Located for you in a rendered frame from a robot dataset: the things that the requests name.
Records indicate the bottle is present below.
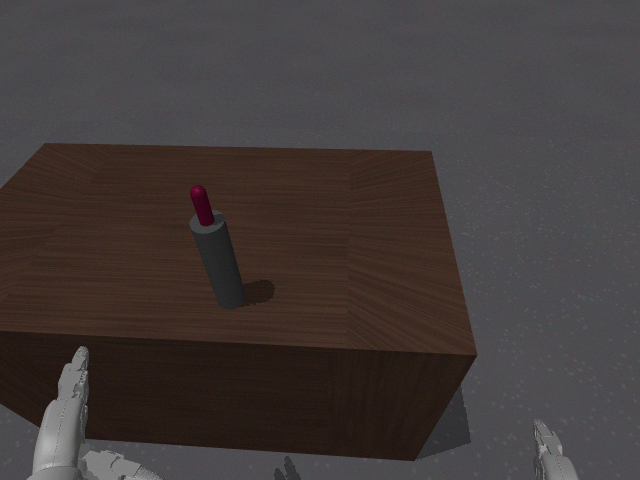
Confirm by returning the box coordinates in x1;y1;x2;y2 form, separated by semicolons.
189;185;246;310

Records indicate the left robot hand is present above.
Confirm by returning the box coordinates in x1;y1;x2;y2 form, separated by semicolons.
32;346;163;480

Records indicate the right robot hand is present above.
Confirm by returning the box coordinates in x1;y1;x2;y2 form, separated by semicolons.
532;419;579;480

